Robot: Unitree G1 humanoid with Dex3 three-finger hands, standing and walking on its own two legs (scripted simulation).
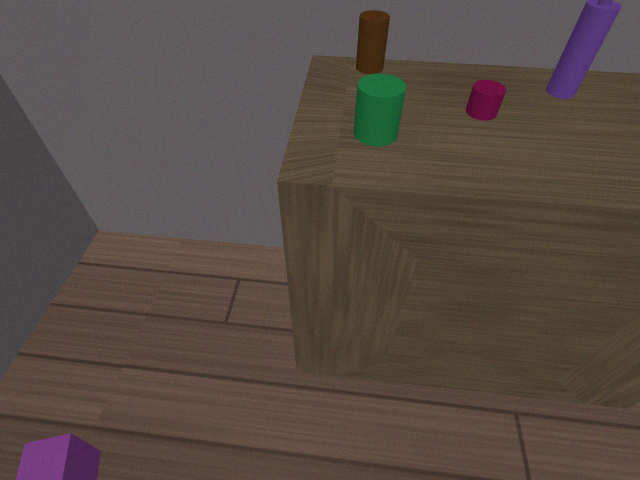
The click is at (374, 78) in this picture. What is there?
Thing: squat round
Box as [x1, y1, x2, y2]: [354, 74, 405, 145]
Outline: 370,74 362,77 357,84 354,135 358,140 369,145 385,145 392,142 397,135 405,84 402,80 392,75
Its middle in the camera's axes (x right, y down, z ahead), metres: +0.11 -0.24 +0.72
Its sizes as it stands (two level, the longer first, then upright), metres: 0.085 0.085 0.099
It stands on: a support 0.82 m high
